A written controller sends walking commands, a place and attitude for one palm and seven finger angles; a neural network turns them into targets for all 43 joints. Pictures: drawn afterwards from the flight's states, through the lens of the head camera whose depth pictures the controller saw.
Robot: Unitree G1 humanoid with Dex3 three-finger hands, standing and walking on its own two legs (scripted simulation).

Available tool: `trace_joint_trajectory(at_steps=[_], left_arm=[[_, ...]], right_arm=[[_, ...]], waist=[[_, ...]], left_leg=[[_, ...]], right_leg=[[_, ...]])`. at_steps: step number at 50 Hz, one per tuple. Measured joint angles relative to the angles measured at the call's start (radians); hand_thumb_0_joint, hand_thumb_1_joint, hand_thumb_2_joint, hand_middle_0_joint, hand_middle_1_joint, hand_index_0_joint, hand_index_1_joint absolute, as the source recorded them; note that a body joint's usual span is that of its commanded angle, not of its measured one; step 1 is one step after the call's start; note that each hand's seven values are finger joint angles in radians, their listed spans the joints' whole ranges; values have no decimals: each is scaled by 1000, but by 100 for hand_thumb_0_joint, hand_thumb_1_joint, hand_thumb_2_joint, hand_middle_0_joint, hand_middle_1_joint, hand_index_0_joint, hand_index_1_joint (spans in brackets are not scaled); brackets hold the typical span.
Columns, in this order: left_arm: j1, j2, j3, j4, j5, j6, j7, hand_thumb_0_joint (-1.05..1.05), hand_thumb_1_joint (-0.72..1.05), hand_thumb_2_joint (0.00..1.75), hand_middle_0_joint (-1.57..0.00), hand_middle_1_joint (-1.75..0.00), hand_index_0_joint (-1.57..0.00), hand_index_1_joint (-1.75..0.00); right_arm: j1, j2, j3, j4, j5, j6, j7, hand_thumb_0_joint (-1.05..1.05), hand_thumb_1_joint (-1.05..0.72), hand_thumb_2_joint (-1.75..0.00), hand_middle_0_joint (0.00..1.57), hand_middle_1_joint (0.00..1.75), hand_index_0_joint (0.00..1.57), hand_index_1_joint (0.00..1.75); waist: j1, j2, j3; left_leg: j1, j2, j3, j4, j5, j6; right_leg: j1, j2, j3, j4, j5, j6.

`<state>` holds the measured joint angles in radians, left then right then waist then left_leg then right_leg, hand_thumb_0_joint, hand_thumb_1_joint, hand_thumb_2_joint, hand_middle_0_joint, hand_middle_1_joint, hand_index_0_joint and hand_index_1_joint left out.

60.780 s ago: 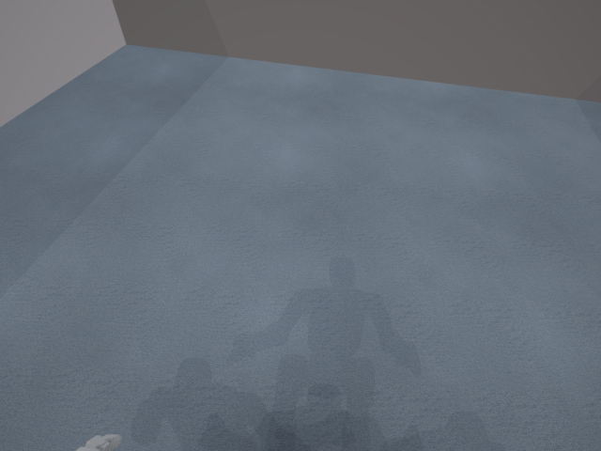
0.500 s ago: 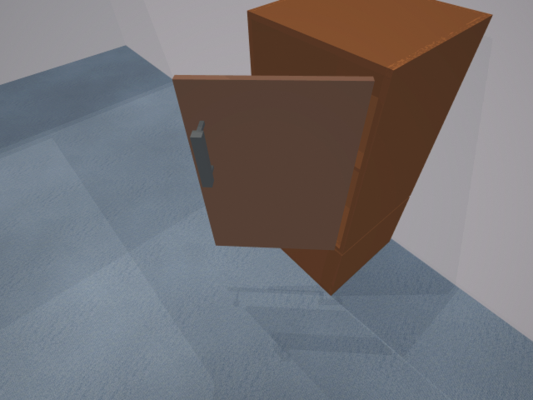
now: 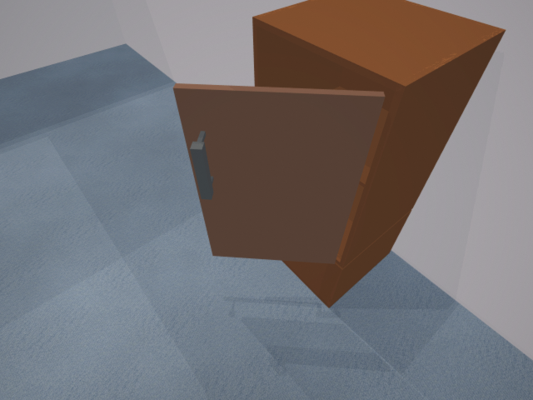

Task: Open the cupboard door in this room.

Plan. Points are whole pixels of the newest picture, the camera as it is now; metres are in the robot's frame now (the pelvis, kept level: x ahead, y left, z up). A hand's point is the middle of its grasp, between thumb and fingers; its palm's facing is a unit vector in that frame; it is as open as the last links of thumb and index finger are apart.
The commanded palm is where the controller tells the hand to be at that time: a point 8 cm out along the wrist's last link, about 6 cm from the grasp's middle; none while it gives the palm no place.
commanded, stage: raise the hand with hooked fingers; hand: left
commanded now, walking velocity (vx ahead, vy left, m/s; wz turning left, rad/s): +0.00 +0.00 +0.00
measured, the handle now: (204, 165) +0.58 +0.17 -0.01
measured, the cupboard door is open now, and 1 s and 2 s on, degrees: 46 46 46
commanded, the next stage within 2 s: none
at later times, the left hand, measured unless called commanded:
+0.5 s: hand out of the picture +0.12 +0.19 -0.07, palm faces +0.00 -1.00 +0.02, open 8.7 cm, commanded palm +0.13 +0.25 -0.05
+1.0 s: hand (102, 365) +0.17 +0.25 -0.03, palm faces +0.05 -1.00 -0.07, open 11.7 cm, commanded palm +0.15 +0.29 -0.02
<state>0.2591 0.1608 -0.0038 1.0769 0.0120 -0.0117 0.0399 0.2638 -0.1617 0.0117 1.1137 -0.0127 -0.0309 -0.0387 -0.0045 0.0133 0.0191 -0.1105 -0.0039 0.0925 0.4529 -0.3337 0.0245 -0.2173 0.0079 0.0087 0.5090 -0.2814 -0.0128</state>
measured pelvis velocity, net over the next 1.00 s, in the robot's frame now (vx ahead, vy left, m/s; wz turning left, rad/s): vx -0.06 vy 0.00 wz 0.06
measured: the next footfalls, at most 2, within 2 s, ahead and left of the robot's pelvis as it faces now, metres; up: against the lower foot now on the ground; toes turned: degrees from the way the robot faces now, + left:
none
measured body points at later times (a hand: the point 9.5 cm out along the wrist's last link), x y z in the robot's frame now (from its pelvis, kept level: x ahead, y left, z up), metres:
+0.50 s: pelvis -0.05 -0.02 -0.08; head +0.00 +0.00 +0.37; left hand +0.12 +0.24 -0.07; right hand +0.21 -0.26 -0.09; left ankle -0.06 +0.10 -0.74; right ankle -0.01 -0.11 -0.74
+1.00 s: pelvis -0.06 +0.00 -0.08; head +0.00 +0.01 +0.37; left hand +0.16 +0.30 -0.02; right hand +0.08 -0.25 -0.16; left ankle -0.06 +0.10 -0.74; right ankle -0.01 -0.11 -0.74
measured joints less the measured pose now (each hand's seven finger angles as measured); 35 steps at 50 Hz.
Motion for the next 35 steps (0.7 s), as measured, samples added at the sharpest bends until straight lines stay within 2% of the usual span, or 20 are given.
trace_joint_trajectory(at_steps=[4,5,6,8,10,12,14,18,20,22,24,29,32,35], left_arm=[[-2,0,0,2,2,-3,7,0,92,90,-20,-30,-20,-30],[44,-1,20,-151,-39,56,3,1,92,90,-20,-30,-20,-30],[99,-1,37,-335,-63,68,4,1,91,90,-20,-30,-20,-30],[157,6,40,-603,-103,18,32,1,90,89,-20,-30,-21,-31],[143,0,49,-767,-140,-18,31,2,88,88,-20,-32,-20,-32],[88,-3,81,-844,-159,-98,-11,1,86,87,-20,-33,-21,-34],[33,5,122,-858,-183,-213,-82,1,82,86,-20,-35,-21,-36],[1,35,177,-833,-243,-444,-301,0,75,83,-21,-40,-21,-41],[21,50,185,-804,-256,-509,-412,0,71,81,-21,-43,-21,-43],[50,66,190,-784,-269,-516,-486,0,66,79,-22,-46,-22,-46],[72,74,203,-779,-291,-498,-516,0,61,77,-22,-49,-22,-49],[73,83,247,-883,-325,-490,-467,1,49,72,-23,-56,-23,-56],[18,106,241,-953,-324,-492,-460,1,42,69,-23,-60,-24,-61],[-64,141,227,-960,-313,-434,-491,1,35,66,-24,-65,-24,-65]], right_arm=[[-12,-7,-2,-8,3,3,2,1,-92,-89,20,30,20,29],[3,-9,-1,-52,18,-5,2,1,-92,-89,20,30,20,29],[27,-12,2,-98,24,-48,-11,1,-92,-89,20,30,20,29],[56,-21,-3,-154,34,-142,-32,1,-91,-89,20,30,20,29],[55,-42,-15,-215,39,-192,-32,1,-91,-89,20,30,20,29],[29,-64,-26,-278,29,-219,-25,1,-91,-89,20,30,20,29],[-11,-77,-35,-344,22,-230,-13,1,-91,-89,20,30,20,29],[-85,-92,-52,-485,19,-242,23,1,-91,-89,20,30,20,29],[-107,-113,-59,-553,24,-247,34,1,-91,-89,20,30,20,29],[-117,-134,-66,-609,31,-245,32,1,-91,-89,20,30,20,30],[-119,-148,-72,-647,36,-243,23,1,-91,-89,20,30,20,30],[-108,-141,-50,-642,36,-241,-4,1,-91,-89,20,30,20,29],[-96,-116,-9,-599,37,-238,-13,1,-91,-89,20,30,20,30],[-76,-84,29,-563,43,-225,-17,1,-91,-89,20,30,21,30]], waist=[[0,-1,4],[-1,-3,5],[5,-10,4],[9,-21,-19],[-5,-7,-43],[-19,8,-72],[-23,4,-106],[-16,-42,-137],[-10,-54,-141],[4,-65,-149],[19,-70,-148],[52,-51,-125],[53,-22,-115],[35,6,-115]], left_leg=[[-12,6,-4,20,-3,-3],[-26,7,-8,34,-8,-4],[-26,3,-10,26,-13,-2],[-40,-14,-20,26,-7,-1],[-76,-23,-43,58,-9,0],[-143,-23,-60,117,-24,1],[-231,-20,-57,190,-46,-2],[-416,-6,-44,368,-106,-12],[-500,0,-46,459,-138,-15],[-580,3,-50,542,-166,-18],[-648,6,-61,617,-190,-22],[-745,20,-108,748,-233,-29],[-768,24,-131,780,-240,-28],[-777,26,-135,780,-233,-25]], right_leg=[[2,3,-5,-5,0,1],[-7,4,-9,-1,0,2],[-18,1,-10,13,-4,0],[-38,-18,-18,42,-21,1],[-58,-31,-41,63,-34,4],[-108,-34,-59,97,-41,3],[-196,-34,-58,164,-57,-1],[-387,-26,-46,340,-108,-16],[-469,-24,-49,423,-135,-22],[-547,-24,-53,500,-161,-26],[-607,-24,-64,564,-183,-31],[-672,-16,-112,650,-212,-41],[-677,-12,-134,658,-211,-42],[-680,-11,-139,646,-199,-38]])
